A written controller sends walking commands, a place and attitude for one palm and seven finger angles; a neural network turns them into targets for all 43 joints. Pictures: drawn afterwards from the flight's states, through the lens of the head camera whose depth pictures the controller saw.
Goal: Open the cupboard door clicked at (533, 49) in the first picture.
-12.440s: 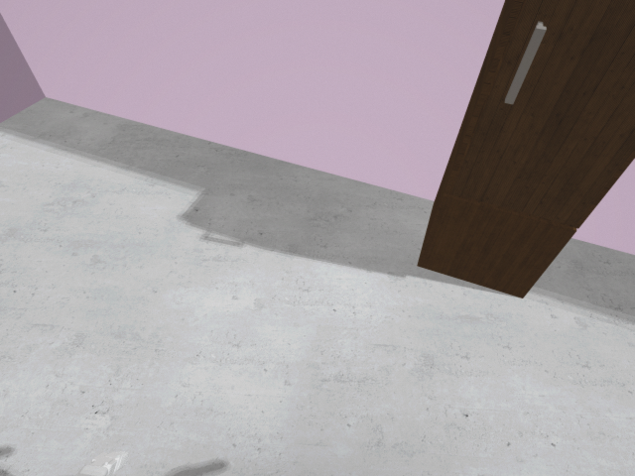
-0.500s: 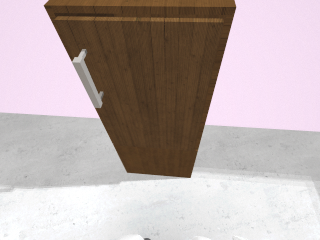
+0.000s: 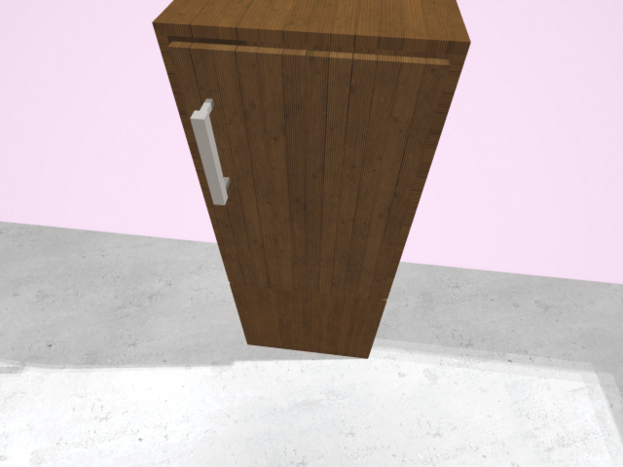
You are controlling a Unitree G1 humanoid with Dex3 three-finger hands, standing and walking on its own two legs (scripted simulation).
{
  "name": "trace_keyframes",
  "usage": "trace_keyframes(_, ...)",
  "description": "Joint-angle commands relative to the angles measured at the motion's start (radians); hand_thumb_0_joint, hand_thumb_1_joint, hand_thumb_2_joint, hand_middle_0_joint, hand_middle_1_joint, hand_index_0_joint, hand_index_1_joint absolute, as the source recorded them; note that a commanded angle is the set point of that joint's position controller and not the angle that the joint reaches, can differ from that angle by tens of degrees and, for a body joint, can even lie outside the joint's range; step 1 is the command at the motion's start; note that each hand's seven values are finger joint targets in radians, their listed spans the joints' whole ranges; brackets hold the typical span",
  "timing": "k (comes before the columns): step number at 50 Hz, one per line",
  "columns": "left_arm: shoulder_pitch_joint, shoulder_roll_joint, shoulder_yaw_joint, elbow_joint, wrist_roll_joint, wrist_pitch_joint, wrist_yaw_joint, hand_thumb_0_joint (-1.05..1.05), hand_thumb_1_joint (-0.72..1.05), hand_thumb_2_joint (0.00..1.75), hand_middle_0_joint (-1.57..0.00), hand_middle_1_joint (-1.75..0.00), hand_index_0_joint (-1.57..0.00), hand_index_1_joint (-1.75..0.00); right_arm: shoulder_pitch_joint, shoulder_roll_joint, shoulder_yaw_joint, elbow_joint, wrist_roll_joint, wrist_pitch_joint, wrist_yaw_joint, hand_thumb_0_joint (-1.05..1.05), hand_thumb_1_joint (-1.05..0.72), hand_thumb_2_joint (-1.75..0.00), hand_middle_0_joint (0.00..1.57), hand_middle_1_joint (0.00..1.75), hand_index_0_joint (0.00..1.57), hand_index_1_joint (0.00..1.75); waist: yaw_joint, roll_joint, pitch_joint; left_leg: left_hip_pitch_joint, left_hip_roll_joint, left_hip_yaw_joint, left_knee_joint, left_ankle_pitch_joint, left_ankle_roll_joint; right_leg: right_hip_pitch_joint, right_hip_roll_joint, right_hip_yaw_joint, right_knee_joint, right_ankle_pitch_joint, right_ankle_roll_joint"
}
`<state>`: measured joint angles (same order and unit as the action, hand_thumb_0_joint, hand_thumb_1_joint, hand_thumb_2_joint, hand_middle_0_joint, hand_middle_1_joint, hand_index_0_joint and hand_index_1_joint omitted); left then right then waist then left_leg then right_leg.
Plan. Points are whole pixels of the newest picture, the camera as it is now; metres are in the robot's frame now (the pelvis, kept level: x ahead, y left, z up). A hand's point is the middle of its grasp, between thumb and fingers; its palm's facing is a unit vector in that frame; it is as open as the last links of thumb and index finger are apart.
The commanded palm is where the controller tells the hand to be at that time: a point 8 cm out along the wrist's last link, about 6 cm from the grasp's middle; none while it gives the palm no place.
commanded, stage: come to a stop and stand still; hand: left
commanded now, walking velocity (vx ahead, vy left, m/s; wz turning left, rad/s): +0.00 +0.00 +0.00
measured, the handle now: (214, 155) +0.53 +0.21 +0.09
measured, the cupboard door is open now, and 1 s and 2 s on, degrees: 0 0 0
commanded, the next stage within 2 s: look again from close up in 0.50 s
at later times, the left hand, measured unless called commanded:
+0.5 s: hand out of the picture +0.00 +0.18 -0.17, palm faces +0.03 -0.99 -0.16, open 7.4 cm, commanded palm none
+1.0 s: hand out of the picture +0.04 +0.20 -0.17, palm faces +0.00 -0.97 -0.23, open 7.3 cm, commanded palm none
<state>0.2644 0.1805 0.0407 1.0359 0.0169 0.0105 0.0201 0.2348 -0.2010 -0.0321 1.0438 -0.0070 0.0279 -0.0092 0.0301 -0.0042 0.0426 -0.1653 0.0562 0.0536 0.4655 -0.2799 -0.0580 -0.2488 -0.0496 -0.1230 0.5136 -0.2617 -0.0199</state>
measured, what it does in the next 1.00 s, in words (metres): stands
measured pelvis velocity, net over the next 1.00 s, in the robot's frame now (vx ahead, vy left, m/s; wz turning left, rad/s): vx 0.01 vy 0.02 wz -0.02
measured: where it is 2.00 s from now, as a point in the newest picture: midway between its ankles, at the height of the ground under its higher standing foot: outside the picture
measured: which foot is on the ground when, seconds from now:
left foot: down 0.00-1.00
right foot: down 0.00-1.00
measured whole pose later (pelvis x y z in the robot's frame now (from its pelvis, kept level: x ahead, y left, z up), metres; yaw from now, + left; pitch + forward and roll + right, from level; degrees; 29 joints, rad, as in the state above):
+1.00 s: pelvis +0.01 +0.02 +0.00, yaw -1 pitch -1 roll +1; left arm 0.23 0.16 0.00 1.11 0.01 -0.02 0.03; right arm 0.29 -0.16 0.01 1.10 -0.01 -0.02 -0.03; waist 0.00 0.03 0.04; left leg -0.11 0.03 0.09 0.44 -0.31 -0.02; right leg -0.21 -0.06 -0.09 0.51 -0.28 0.01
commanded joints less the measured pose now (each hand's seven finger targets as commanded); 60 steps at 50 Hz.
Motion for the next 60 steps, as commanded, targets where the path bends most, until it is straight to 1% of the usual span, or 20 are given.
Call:
trace_keyframes(1, -0.002, 0.05, 0.008, -0.037, -0.006, 0.002, 0.006, 0.0, 0.9, 0.9, -0.2, -0.3, -0.2, -0.3, 0.05, -0.129, -0.01, -0.022, -0.018, -0.021, -0.014, 0.0, -0.9, -0.9, 0.2, 0.3, 0.2, 0.3, -0.009, 0.187, 0.007, -0.103, 0.238, -0.218, -0.244, 0.03, 0.128, -0.015, -0.041, 0.042, 0.008, -0.13, 0.032)
trace_keyframes(2, 0.008, 0.037, 0.004, -0.029, -0.001, -0.001, 0.004, 0.0, 0.9, 0.9, -0.2, -0.3, -0.2, -0.3, 0.011, -0.123, -0.005, -0.032, -0.022, -0.018, -0.014, 0.0, -0.9, -0.9, 0.2, 0.3, 0.2, 0.3, 0.007, 0.131, 0.034, -0.188, 0.219, -0.183, -0.254, -0.079, 0.123, 0.027, -0.041, 0.051, -0.006, -0.088, 0.032)
trace_keyframes(3, -0.005, 0.039, 0.003, -0.009, 0.004, 0.006, 0.004, 0.0, 0.9, 0.9, -0.2, -0.3, -0.2, -0.3, -0.006, -0.094, 0.0, -0.021, -0.021, -0.025, -0.017, 0.0, -0.9, -0.9, 0.2, 0.3, 0.2, 0.3, 0.005, 0.237, 0.073, -0.199, 0.174, -0.177, -0.303, -0.11, 0.106, 0.029, -0.046, 0.042, -0.005, -0.06, 0.033)
trace_keyframes(4, -0.013, 0.057, 0.001, 0.005, 0.006, 0.005, 0.001, 0.0, 0.9, 0.9, -0.2, -0.3, -0.2, -0.3, -0.003, -0.076, 0.007, -0.015, -0.018, -0.029, -0.02, 0.0, -0.9, -0.9, 0.2, 0.3, 0.2, 0.3, 0.001, 0.251, 0.09, -0.175, 0.148, -0.16, -0.295, -0.051, 0.096, 0.024, -0.047, 0.046, -0.013, -0.024, 0.033)
trace_keyframes(8, 0.039, 0.075, -0.01, 0.064, 0.002, -0.011, -0.001, 0.0, 0.9, 0.9, -0.2, -0.3, -0.2, -0.3, 0.045, -0.054, 0.015, 0.007, -0.009, -0.04, -0.026, 0.0, -0.9, -0.9, 0.2, 0.3, 0.2, 0.3, -0.002, 0.096, 0.023, -0.081, 0.097, -0.079, -0.193, 0.135, 0.076, 0.089, -0.07, 0.078, -0.115, 0.12, 0.03)
trace_keyframes(10, 0.044, 0.072, -0.015, 0.083, 0.0, -0.017, 0.001, 0.0, 0.9, 0.9, -0.2, -0.3, -0.2, -0.3, 0.06, -0.052, 0.016, 0.02, -0.006, -0.041, -0.025, 0.0, -0.9, -0.9, 0.2, 0.3, 0.2, 0.3, -0.01, 0.021, 0.003, -0.049, 0.085, -0.062, -0.169, 0.132, 0.064, 0.091, -0.083, 0.09, -0.143, 0.137, 0.027)
trace_keyframes(13, 0.036, 0.068, -0.018, 0.096, -0.001, -0.02, 0.004, 0.0, 0.9, 0.9, -0.2, -0.3, -0.2, -0.3, 0.082, -0.041, 0.02, 0.039, -0.004, -0.042, -0.025, 0.0, -0.9, -0.9, 0.2, 0.3, 0.2, 0.3, -0.019, -0.012, 0.017, -0.035, 0.08, -0.051, -0.172, 0.135, 0.057, 0.084, -0.086, 0.088, -0.161, 0.142, 0.023)
trace_keyframes(25, 0.053, 0.046, -0.021, 0.124, -0.005, -0.026, 0.015, 0.0, 0.9, 0.9, -0.2, -0.3, -0.2, -0.3, 0.129, -0.01, 0.026, 0.091, -0.006, -0.052, -0.031, 0.0, -0.9, -0.9, 0.2, 0.3, 0.2, 0.3, -0.018, 0.029, 0.01, -0.014, 0.08, -0.038, -0.165, 0.237, 0.05, 0.115, -0.088, 0.076, -0.143, 0.218, 0.018)
trace_keyframes(26, 0.132, 0.078, -0.034, 0.136, 0.0, -0.048, 0.056, 0.0, 0.9, 0.9, -0.2, -0.3, -0.2, -0.3, 0.021, -0.065, 0.016, 0.013, 0.01, -0.066, -0.014, 0.0, -0.9, -0.9, 0.2, 0.3, 0.2, 0.3, 0.014, 0.021, 0.036, -0.079, 0.079, -0.009, 0.043, 0.27, 0.042, 0.067, -0.122, 0.161, -0.115, 0.49, 0.003)
trace_keyframes(27, 0.089, 0.108, -0.027, 0.093, -0.003, -0.056, 0.045, 0.0, 0.9, 0.9, -0.2, -0.3, -0.2, -0.3, 0.11, -0.017, 0.015, -0.003, -0.001, -0.054, -0.013, 0.0, -0.9, -0.9, 0.2, 0.3, 0.2, 0.3, -0.052, 0.077, -0.03, -0.073, 0.03, -0.024, -0.013, 0.038, 0.048, 0.092, -0.146, 0.161, -0.103, 0.319, -0.023)
trace_keyframes(28, 0.056, 0.11, -0.027, 0.085, -0.005, -0.06, 0.034, 0.0, 0.9, 0.9, -0.2, -0.3, -0.2, -0.3, 0.094, 0.003, 0.022, 0.008, -0.012, -0.057, -0.008, 0.0, -0.9, -0.9, 0.2, 0.3, 0.2, 0.3, -0.027, 0.126, 0.014, -0.082, 0.019, -0.03, -0.052, 0.05, 0.058, 0.063, -0.123, 0.14, -0.081, 0.283, -0.025)
trace_keyframes(29, 0.062, 0.093, -0.032, 0.081, -0.003, -0.06, 0.028, 0.0, 0.9, 0.9, -0.2, -0.3, -0.2, -0.3, 0.123, -0.008, 0.023, 0.004, -0.011, -0.062, -0.008, 0.0, -0.9, -0.9, 0.2, 0.3, 0.2, 0.3, -0.033, 0.108, -0.02, -0.079, 0.038, -0.04, -0.063, 0.074, 0.064, 0.062, -0.095, 0.124, -0.08, 0.15, -0.024)
trace_keyframes(30, 0.056, 0.075, -0.033, 0.071, -0.003, -0.058, 0.024, 0.0, 0.9, 0.9, -0.2, -0.3, -0.2, -0.3, 0.138, -0.012, 0.024, 0.0, -0.011, -0.066, -0.009, 0.0, -0.9, -0.9, 0.2, 0.3, 0.2, 0.3, -0.036, 0.071, -0.031, -0.077, 0.047, -0.053, -0.059, 0.117, 0.072, 0.068, -0.078, 0.11, -0.069, 0.131, -0.02)
trace_keyframes(33, 0.043, 0.06, -0.035, 0.066, -0.005, -0.053, 0.019, 0.0, 0.9, 0.9, -0.2, -0.3, -0.2, -0.3, 0.159, -0.02, 0.026, -0.002, -0.01, -0.074, -0.017, 0.0, -0.9, -0.9, 0.2, 0.3, 0.2, 0.3, -0.036, 0.011, -0.053, -0.057, 0.065, -0.062, -0.065, 0.247, 0.087, 0.099, -0.069, 0.082, -0.031, 0.203, -0.014)
trace_keyframes(35, 0.048, 0.055, -0.035, 0.062, -0.006, -0.05, 0.019, 0.0, 0.9, 0.9, -0.2, -0.3, -0.2, -0.3, 0.149, -0.036, 0.025, -0.004, -0.009, -0.074, -0.019, 0.0, -0.9, -0.9, 0.2, 0.3, 0.2, 0.3, -0.031, -0.015, -0.031, -0.045, 0.062, -0.059, -0.065, 0.28, 0.087, 0.083, -0.067, 0.086, -0.025, 0.226, -0.011)
trace_keyframes(42, 0.035, 0.077, -0.028, 0.053, -0.007, -0.042, 0.018, 0.0, 0.9, 0.9, -0.2, -0.3, -0.2, -0.3, 0.136, -0.041, 0.028, 0.01, -0.01, -0.067, -0.021, 0.0, -0.9, -0.9, 0.2, 0.3, 0.2, 0.3, -0.027, -0.014, 0.035, -0.047, 0.052, -0.045, -0.099, 0.213, 0.084, 0.064, -0.074, 0.093, -0.05, 0.223, -0.009)
trace_keyframes(43, 0.033, 0.076, -0.027, 0.054, -0.006, -0.041, 0.018, 0.0, 0.9, 0.9, -0.2, -0.3, -0.2, -0.3, 0.137, -0.03, 0.029, 0.015, -0.011, -0.068, -0.021, 0.0, -0.9, -0.9, 0.2, 0.3, 0.2, 0.3, -0.025, 0.015, 0.034, -0.05, 0.052, -0.044, -0.107, 0.223, 0.085, 0.077, -0.072, 0.089, -0.051, 0.228, -0.01)
trace_keyframes(48, 0.025, 0.088, -0.024, 0.049, -0.005, -0.04, 0.016, 0.0, 0.9, 0.9, -0.2, -0.3, -0.2, -0.3, 0.118, -0.039, 0.028, 0.023, -0.01, -0.064, -0.021, 0.0, -0.9, -0.9, 0.2, 0.3, 0.2, 0.3, -0.024, -0.011, 0.033, -0.035, 0.052, -0.04, -0.116, 0.185, 0.081, 0.074, -0.073, 0.102, -0.07, 0.226, -0.011)
trace_keyframes(59, 0.018, 0.109, -0.018, 0.048, -0.006, -0.043, 0.012, 0.0, 0.9, 0.9, -0.2, -0.3, -0.2, -0.3, 0.091, -0.053, 0.026, 0.037, -0.009, -0.061, -0.021, 0.0, -0.9, -0.9, 0.2, 0.3, 0.2, 0.3, -0.021, 0.018, -0.012, -0.009, 0.053, -0.026, -0.11, 0.183, 0.071, 0.105, -0.084, 0.114, -0.095, 0.273, -0.018)
trace_keyframes(60, 0.133, 0.12, -0.017, 0.093, -0.001, -0.051, 0.052, 0.0, 0.9, 0.9, -0.2, -0.3, -0.2, -0.3, -0.003, -0.089, 0.006, -0.023, 0.005, -0.061, -0.012, 0.0, -0.9, -0.9, 0.2, 0.3, 0.2, 0.3, 0.016, -0.14, 0.008, -0.105, 0.071, 0.012, 0.119, 0.165, 0.042, 0.107, -0.142, 0.187, -0.084, 0.695, 0.01)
